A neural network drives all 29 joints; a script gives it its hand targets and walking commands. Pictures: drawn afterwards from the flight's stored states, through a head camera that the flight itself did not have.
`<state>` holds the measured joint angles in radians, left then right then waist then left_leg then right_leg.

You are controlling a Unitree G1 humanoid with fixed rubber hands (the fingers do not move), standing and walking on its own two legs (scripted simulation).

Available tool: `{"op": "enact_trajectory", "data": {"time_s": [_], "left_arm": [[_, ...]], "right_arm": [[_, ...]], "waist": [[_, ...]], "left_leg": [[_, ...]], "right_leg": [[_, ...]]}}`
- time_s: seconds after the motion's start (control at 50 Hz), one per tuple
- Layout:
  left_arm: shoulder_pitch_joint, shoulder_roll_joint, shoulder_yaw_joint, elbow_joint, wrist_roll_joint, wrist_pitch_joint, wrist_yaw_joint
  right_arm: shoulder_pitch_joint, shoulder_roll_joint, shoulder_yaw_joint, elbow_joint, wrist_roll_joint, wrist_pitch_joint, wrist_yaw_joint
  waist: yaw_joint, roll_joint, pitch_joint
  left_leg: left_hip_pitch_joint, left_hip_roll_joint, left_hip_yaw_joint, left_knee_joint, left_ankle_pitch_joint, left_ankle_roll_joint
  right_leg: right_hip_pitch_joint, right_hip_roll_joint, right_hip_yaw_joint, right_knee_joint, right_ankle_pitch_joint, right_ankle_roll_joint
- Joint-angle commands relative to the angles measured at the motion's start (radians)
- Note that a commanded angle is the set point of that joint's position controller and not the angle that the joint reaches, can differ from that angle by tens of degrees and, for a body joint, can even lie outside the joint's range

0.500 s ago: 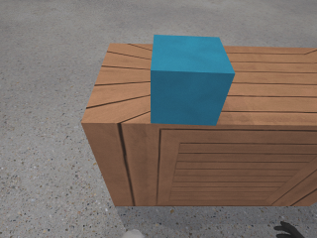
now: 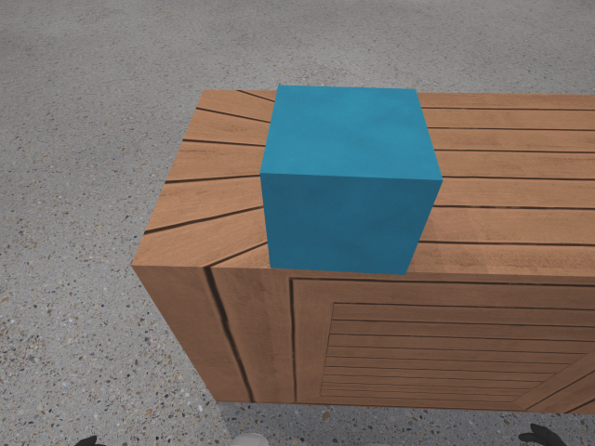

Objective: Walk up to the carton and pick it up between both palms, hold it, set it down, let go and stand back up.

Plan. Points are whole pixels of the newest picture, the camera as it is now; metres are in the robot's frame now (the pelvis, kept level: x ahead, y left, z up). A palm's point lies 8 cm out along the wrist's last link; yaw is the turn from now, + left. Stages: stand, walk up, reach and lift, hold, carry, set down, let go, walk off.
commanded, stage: walk up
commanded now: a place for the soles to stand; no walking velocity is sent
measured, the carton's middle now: (341, 180) +0.46 -0.04 +0.11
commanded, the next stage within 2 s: none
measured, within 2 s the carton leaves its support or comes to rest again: neither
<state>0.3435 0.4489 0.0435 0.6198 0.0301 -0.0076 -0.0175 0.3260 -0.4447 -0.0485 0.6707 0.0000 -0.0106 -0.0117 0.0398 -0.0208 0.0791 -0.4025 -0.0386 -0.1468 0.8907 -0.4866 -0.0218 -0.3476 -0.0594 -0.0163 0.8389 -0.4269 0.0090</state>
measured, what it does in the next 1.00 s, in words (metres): steps on the spot: left foot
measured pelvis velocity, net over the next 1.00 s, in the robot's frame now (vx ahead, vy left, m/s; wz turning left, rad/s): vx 0.01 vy -0.03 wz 0.02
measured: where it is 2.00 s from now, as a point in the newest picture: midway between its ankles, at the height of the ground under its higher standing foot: outside the picture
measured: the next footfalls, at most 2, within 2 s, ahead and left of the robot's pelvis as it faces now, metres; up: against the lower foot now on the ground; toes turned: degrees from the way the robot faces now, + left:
left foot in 0.02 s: +0.10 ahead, +0.16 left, +0.00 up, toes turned -8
left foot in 1.12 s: +0.10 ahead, +0.13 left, +0.00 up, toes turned -4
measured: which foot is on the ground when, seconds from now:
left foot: up 0.00-0.00, down 0.02-0.88, up 0.90-1.00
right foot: down 0.00-1.00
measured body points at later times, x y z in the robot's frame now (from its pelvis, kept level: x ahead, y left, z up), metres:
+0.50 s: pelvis +0.01 +0.01 +0.00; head +0.00 +0.01 +0.45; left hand +0.10 +0.34 -0.09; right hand +0.12 -0.32 -0.08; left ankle +0.06 +0.16 -0.70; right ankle +0.02 -0.13 -0.70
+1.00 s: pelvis +0.01 -0.03 +0.00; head +0.04 -0.04 +0.45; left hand +0.09 +0.30 -0.08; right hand +0.11 -0.37 -0.09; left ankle +0.04 +0.16 -0.68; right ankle +0.02 -0.13 -0.70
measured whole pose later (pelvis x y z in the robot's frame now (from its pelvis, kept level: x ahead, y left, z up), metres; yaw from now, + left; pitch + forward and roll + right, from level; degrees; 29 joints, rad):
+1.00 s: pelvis +0.01 -0.03 +0.00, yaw +1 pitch -3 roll +2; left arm 0.27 0.45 0.04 0.70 0.03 0.04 -0.03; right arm 0.31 -0.46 -0.05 0.73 0.00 0.00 -0.07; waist 0.03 -0.02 0.10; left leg -0.42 -0.04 -0.16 0.92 -0.51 -0.03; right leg -0.33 -0.05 -0.04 0.83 -0.44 -0.03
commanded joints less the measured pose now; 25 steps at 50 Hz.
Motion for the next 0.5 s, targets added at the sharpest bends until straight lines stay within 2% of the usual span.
{"op": "enact_trajectory", "data": {"time_s": [0.0, 0.02, 0.04, 0.06, 0.08, 0.1, 0.12, 0.14, 0.16, 0.18, 0.2, 0.22, 0.24, 0.26, 0.28, 0.3, 0.32, 0.34, 0.36, 0.38, 0.4, 0.42, 0.44, 0.46, 0.48], "left_arm": [[-0.079, 0.193, 0.059, -0.066, -0.003, 0.001, 0.011], [-0.066, 0.167, 0.039, -0.066, -0.026, -0.007, 0.007], [-0.037, 0.159, 0.060, -0.044, -0.037, 0.004, 0.012], [-0.072, 0.200, 0.066, -0.048, -0.033, 0.009, 0.023], [-0.075, 0.172, 0.060, -0.027, -0.035, 0.008, 0.024], [-0.054, 0.192, 0.064, -0.017, -0.031, 0.002, 0.024], [-0.030, 0.221, 0.059, 0.014, -0.010, -0.013, 0.024], [-0.021, 0.258, 0.074, 0.012, -0.006, -0.030, 0.030], [-0.075, 0.240, 0.065, 0.012, -0.005, -0.024, 0.023], [-0.040, 0.247, 0.080, 0.012, -0.010, -0.021, 0.019], [-0.048, 0.221, 0.072, 0.012, -0.020, -0.015, 0.020], [-0.047, 0.239, 0.069, 0.013, -0.021, -0.015, 0.021], [-0.107, 0.212, 0.061, 0.006, -0.022, -0.008, 0.019], [-0.118, 0.193, 0.053, 0.007, -0.030, -0.003, 0.018], [-0.105, 0.197, 0.062, 0.006, -0.030, 0.005, 0.020], [-0.116, 0.172, 0.054, 0.029, -0.029, 0.011, 0.020], [-0.116, 0.198, 0.060, 0.035, -0.016, 0.012, 0.021], [-0.108, 0.191, 0.061, 0.023, -0.023, 0.012, 0.017], [-0.124, 0.186, 0.052, 0.047, -0.015, 0.006, 0.018], [-0.126, 0.229, 0.068, 0.033, -0.009, -0.002, 0.018], [-0.139, 0.229, 0.073, 0.059, -0.014, 0.000, 0.018], [-0.146, 0.247, 0.078, 0.039, -0.017, -0.002, 0.015], [-0.166, 0.226, 0.070, 0.040, -0.018, 0.001, 0.012], [-0.200, 0.206, 0.067, 0.040, -0.019, 0.000, 0.008], [-0.184, 0.182, 0.061, 0.046, -0.024, 0.004, 0.005]], "right_arm": [[0.036, -0.200, -0.067, -0.041, -0.020, -0.038, -0.034], [0.021, -0.280, -0.080, -0.038, -0.020, -0.033, -0.042], [-0.056, -0.262, -0.068, -0.067, -0.009, -0.030, -0.037], [-0.042, -0.255, -0.059, -0.058, -0.003, -0.028, -0.028], [-0.047, -0.240, -0.057, -0.049, -0.014, -0.026, -0.030], [-0.094, -0.244, -0.054, -0.071, -0.005, -0.013, -0.031], [-0.128, -0.226, -0.055, -0.076, 0.011, -0.005, -0.025], [-0.138, -0.154, -0.039, -0.066, 0.018, -0.012, -0.016], [-0.074, -0.145, -0.038, -0.057, 0.013, -0.011, -0.026], [-0.087, -0.184, -0.050, -0.042, 0.013, -0.009, -0.028], [-0.100, -0.173, -0.045, -0.053, 0.012, -0.010, -0.029], [-0.101, -0.185, -0.049, -0.037, 0.007, -0.009, -0.029], [-0.073, -0.197, -0.051, -0.052, 0.014, -0.017, -0.028], [-0.088, -0.219, -0.060, -0.043, 0.003, -0.019, -0.026], [-0.074, -0.253, -0.066, -0.043, 0.009, -0.018, -0.026], [-0.115, -0.225, -0.054, -0.054, 0.004, -0.016, -0.027], [-0.151, -0.225, -0.053, -0.051, 0.002, -0.013, -0.028], [-0.134, -0.194, -0.043, -0.076, 0.012, -0.012, -0.025], [-0.132, -0.168, -0.036, -0.054, 0.006, -0.004, -0.022], [-0.130, -0.162, -0.040, -0.053, 0.018, 0.002, -0.020], [-0.126, -0.173, -0.044, -0.046, 0.009, 0.007, -0.016], [-0.116, -0.183, -0.055, -0.051, 0.004, 0.007, -0.017], [-0.105, -0.195, -0.056, -0.045, 0.007, 0.004, -0.011], [-0.105, -0.193, -0.064, -0.040, 0.009, -0.001, -0.008], [-0.100, -0.197, -0.057, -0.042, 0.009, -0.010, -0.008]], "waist": [[-0.073, -0.104, -0.117], [-0.050, 0.118, -0.130], [-0.037, 0.174, -0.094], [-0.053, 0.145, -0.076], [-0.042, 0.139, -0.077], [-0.015, 0.138, -0.090], [0.017, 0.074, -0.134], [0.025, -0.059, -0.101], [-0.004, -0.130, -0.055], [0.021, -0.094, -0.133], [0.008, -0.009, -0.110], [0.000, 0.010, -0.138], [-0.022, -0.044, -0.167], [-0.013, -0.004, -0.204], [-0.021, 0.026, -0.261], [0.001, 0.039, -0.182], [0.009, 0.017, -0.095], [0.008, 0.008, -0.128], [0.011, -0.008, -0.060], [-0.006, -0.001, -0.056], [-0.012, 0.011, -0.022], [-0.019, 0.005, -0.027], [-0.018, 0.017, 0.001], [-0.036, 0.000, 0.032], [-0.032, 0.052, 0.003]], "left_leg": [[0.236, 0.041, 0.042, -0.346, 0.275, 0.052], [0.319, 0.194, -0.270, -0.379, 0.480, 0.120], [0.207, 0.303, -0.459, -0.379, 0.581, 0.257], [0.151, 0.300, -0.469, -0.378, 0.460, 0.286], [0.176, 0.263, -0.435, -0.369, 0.449, 0.272], [0.118, 0.238, -0.369, -0.329, 0.457, 0.226], [0.037, 0.157, -0.238, -0.257, 0.444, 0.151], [-0.069, 0.046, -0.062, -0.079, 0.425, 0.063], [-0.093, 0.013, 0.021, -0.092, 0.180, 0.014], [0.001, 0.028, 0.045, -0.089, 0.191, 0.022], [-0.002, 0.058, 0.040, -0.112, 0.268, 0.031], [0.069, 0.057, 0.001, -0.136, 0.401, 0.048], [0.092, 0.072, -0.022, -0.184, 0.461, 0.066], [0.162, 0.101, -0.080, -0.205, 0.588, 0.086], [0.179, 0.141, -0.151, -0.210, 0.649, 0.126], [0.132, 0.148, -0.190, -0.248, 0.600, 0.140], [0.036, 0.151, -0.202, -0.253, 0.528, 0.134], [0.017, 0.121, -0.170, -0.232, 0.413, 0.123], [-0.072, 0.098, -0.127, -0.212, 0.312, 0.085], [-0.050, 0.042, -0.079, -0.182, 0.218, 0.062], [-0.040, 0.038, -0.032, -0.199, 0.164, 0.053], [0.022, 0.025, -0.030, -0.219, 0.121, 0.060], [0.017, 0.042, -0.041, -0.276, 0.102, 0.068], [0.040, 0.061, -0.108, -0.349, 0.061, 0.094], [0.062, 0.095, -0.144, -0.375, 0.115, 0.094]], "right_leg": [[0.054, -0.179, 0.132, -0.125, 0.596, -0.100], [-0.104, -0.082, 0.067, 0.052, 0.451, -0.052], [-0.077, 0.015, 0.040, 0.034, -0.065, -0.010], [-0.045, 0.023, 0.056, -0.012, -0.194, -0.021], [-0.044, 0.015, 0.073, -0.094, -0.139, -0.026], [0.050, 0.012, 0.069, -0.223, -0.012, -0.036], [0.208, -0.032, 0.134, -0.367, 0.068, -0.055], [0.249, -0.199, 0.294, -0.421, 0.209, -0.102], [0.230, -0.248, 0.303, -0.383, 0.383, -0.135], [0.242, -0.279, 0.263, -0.339, 0.419, -0.183], [0.239, -0.250, 0.230, -0.279, 0.531, -0.172], [0.221, -0.233, 0.188, -0.229, 0.615, -0.159], [0.204, -0.160, 0.123, -0.210, 0.516, -0.127], [0.181, -0.121, 0.099, -0.162, 0.483, -0.099], [0.182, -0.085, 0.079, -0.119, 0.437, -0.071], [0.134, -0.049, 0.043, -0.124, 0.297, -0.052], [0.141, -0.046, 0.085, -0.201, 0.239, -0.048], [0.145, -0.071, 0.092, -0.248, 0.137, -0.068], [0.174, -0.124, 0.155, -0.329, 0.064, -0.091], [0.122, -0.171, 0.215, -0.387, -0.018, -0.112], [0.096, -0.182, 0.218, -0.411, -0.126, -0.124], [0.045, -0.206, 0.241, -0.424, -0.208, -0.139], [0.013, -0.167, 0.189, -0.423, -0.257, -0.107], [-0.036, -0.107, 0.138, -0.368, -0.208, -0.084], [-0.017, -0.071, 0.105, -0.331, -0.134, -0.077]]}}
